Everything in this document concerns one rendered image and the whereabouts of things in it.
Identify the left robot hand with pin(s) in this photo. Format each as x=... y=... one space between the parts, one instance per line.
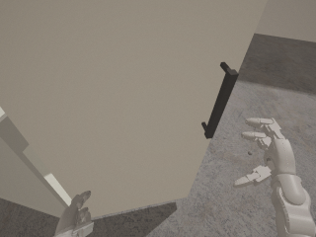
x=70 y=219

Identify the fridge door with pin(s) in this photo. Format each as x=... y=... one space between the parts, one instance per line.
x=111 y=94

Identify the right robot hand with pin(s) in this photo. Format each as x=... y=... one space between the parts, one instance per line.
x=277 y=148

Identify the right robot forearm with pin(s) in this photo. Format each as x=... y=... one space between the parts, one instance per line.
x=292 y=205

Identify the handle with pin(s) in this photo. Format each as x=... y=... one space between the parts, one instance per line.
x=225 y=91

